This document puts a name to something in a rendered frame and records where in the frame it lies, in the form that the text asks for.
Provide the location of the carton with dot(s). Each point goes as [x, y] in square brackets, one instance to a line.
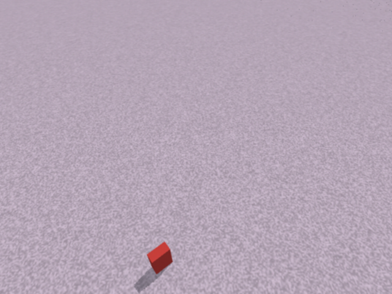
[160, 257]

